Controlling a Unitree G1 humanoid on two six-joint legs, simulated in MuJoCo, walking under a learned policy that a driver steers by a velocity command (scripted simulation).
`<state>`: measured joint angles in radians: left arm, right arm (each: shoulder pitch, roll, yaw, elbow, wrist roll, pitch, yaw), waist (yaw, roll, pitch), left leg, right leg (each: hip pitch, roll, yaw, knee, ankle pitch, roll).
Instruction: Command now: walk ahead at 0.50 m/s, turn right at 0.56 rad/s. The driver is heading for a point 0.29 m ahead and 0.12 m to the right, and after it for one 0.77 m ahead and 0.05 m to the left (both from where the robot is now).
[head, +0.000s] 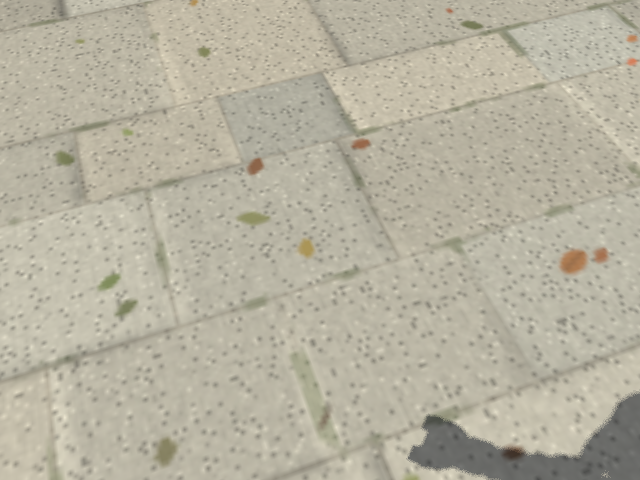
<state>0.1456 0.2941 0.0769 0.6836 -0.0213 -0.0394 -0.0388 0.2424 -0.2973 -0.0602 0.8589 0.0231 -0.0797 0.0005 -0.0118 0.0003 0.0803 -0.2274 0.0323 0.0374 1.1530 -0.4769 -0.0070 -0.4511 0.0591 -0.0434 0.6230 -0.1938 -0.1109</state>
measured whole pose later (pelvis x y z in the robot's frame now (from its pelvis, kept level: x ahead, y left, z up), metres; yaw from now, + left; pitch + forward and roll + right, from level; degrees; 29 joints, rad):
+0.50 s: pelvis +0.29 +0.04 +0.01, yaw -18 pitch +2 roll +1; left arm 0.35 0.30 0.07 0.72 -0.03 -0.02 0.02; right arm 0.12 -0.27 -0.05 0.74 -0.01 -0.11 0.02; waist 0.03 -0.03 0.01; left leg -0.38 -0.03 0.01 0.52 -0.18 0.02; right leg -0.35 0.05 0.12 1.15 -0.45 -0.02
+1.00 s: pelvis +0.52 -0.09 +0.02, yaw -15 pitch +2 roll +0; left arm 0.16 0.25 0.04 0.66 0.01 -0.08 -0.02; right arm 0.34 -0.31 -0.06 0.86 0.03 -0.06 0.01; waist -0.03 0.04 0.03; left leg -0.41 0.05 -0.04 1.13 -0.40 0.00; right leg -0.32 -0.01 -0.06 0.49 -0.19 -0.02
